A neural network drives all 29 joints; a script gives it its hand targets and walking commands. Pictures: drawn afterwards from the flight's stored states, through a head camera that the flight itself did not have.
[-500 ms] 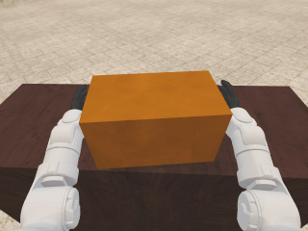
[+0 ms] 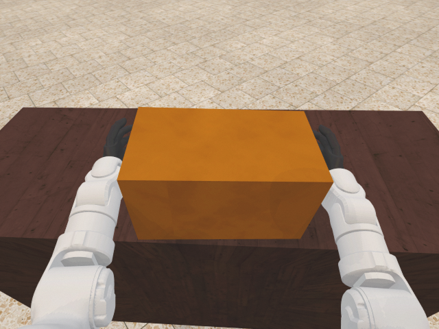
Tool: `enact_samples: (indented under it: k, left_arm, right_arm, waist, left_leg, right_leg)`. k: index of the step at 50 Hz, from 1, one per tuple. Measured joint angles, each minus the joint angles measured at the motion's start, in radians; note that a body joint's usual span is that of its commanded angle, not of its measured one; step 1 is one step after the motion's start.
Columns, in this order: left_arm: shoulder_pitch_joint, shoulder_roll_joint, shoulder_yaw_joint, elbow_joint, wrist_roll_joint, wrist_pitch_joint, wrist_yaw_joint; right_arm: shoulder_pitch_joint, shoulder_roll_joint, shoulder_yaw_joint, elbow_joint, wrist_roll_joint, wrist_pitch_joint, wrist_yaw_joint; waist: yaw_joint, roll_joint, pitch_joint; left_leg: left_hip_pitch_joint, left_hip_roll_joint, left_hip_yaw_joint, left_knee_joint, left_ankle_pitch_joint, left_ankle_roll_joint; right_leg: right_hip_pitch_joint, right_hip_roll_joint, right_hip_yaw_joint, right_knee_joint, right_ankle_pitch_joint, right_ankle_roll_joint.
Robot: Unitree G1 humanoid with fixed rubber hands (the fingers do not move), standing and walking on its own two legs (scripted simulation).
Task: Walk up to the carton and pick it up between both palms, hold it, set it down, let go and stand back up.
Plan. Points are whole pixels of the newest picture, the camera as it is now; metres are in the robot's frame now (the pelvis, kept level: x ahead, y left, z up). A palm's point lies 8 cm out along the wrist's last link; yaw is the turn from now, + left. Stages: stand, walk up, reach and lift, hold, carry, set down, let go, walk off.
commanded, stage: set down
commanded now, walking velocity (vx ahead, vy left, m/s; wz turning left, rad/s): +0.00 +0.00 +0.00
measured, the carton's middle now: (221, 174) +0.38 +0.00 +0.11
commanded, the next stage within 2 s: none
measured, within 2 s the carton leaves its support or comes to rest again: rests again in 1.64 s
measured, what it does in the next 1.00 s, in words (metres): stands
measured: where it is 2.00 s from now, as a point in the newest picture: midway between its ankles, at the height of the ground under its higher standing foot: outside the picture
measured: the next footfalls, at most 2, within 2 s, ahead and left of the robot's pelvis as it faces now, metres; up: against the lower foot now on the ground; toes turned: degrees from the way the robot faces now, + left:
none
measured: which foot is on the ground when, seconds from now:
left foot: down 0.00-1.00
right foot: down 0.00-1.00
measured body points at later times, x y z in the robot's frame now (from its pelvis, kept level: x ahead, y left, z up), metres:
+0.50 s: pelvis +0.01 +0.00 +0.00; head +0.02 -0.01 +0.45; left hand +0.43 +0.20 +0.10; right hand +0.41 -0.20 +0.10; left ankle +0.03 +0.12 -0.74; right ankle +0.04 -0.11 -0.74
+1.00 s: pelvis +0.03 +0.00 +0.00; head +0.06 -0.01 +0.45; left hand +0.46 +0.20 +0.07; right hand +0.43 -0.20 +0.07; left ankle +0.03 +0.12 -0.74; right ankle +0.04 -0.11 -0.74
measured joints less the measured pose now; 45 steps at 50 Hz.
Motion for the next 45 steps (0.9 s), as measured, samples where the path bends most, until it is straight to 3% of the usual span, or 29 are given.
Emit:
enact_samples:
  k: [13, 45]
  left_arm:
    - [0.0, 0.0, -0.017, 0.1, 0.0, -0.094, -0.013]
    - [-0.001, 0.007, -0.067, 0.283, 0.0, -0.305, -0.025]
  right_arm:
    - [0.004, 0.001, 0.002, 0.031, -0.053, -0.035, 0.009]
    - [0.013, 0.008, 0.003, 0.119, -0.079, -0.158, 0.015]
  waist:
    - [0.001, 0.001, 0.0]
    - [-0.004, 0.007, 0.006]
  left_leg:
    - [0.0, 0.0, 0.0, 0.0, -0.005, 0.0]
    - [0.0, 0.0, 0.0, 0.0, -0.042, 0.0]
  right_leg:
    - [0.0, 0.0, 0.0, 0.0, -0.005, 0.0]
    - [0.0, 0.0, 0.0, 0.0, -0.041, 0.0]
